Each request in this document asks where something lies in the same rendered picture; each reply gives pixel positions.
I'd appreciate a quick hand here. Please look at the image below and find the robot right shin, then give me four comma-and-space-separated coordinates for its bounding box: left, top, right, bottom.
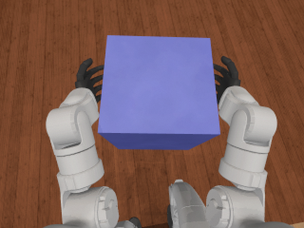
170, 179, 183, 228

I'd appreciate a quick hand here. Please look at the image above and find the robot left hand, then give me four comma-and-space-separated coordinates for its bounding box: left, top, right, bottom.
75, 58, 105, 103

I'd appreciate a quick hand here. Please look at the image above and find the robot right hand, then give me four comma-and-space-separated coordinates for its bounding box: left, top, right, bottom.
213, 56, 241, 104

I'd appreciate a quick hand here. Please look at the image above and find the right robot forearm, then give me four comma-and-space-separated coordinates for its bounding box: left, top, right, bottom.
218, 85, 277, 219

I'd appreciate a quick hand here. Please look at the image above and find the left robot forearm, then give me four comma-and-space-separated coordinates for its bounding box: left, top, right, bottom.
46, 87, 105, 221

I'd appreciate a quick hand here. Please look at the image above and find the left robot upper arm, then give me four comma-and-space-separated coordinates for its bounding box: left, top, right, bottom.
43, 186, 119, 228

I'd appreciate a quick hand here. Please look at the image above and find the carton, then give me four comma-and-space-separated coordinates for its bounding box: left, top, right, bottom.
98, 35, 220, 150

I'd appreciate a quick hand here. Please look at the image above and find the left robot foot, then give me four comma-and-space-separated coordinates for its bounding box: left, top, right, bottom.
129, 217, 142, 228

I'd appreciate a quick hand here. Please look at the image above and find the right robot upper arm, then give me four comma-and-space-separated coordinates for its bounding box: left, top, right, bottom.
205, 185, 294, 228

